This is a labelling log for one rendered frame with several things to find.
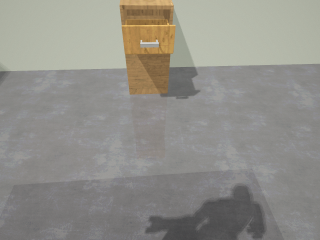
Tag drawer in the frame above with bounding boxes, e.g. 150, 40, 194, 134
121, 19, 176, 55

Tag cabinet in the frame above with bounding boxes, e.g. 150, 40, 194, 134
119, 0, 174, 95

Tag handle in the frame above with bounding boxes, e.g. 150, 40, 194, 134
140, 40, 159, 48

